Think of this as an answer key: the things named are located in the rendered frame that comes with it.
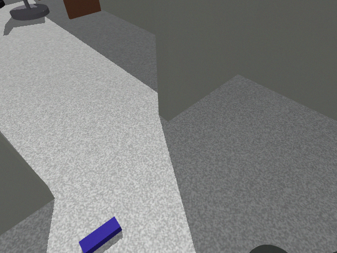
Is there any carton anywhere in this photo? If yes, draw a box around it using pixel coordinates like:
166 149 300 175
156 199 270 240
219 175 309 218
79 217 122 253

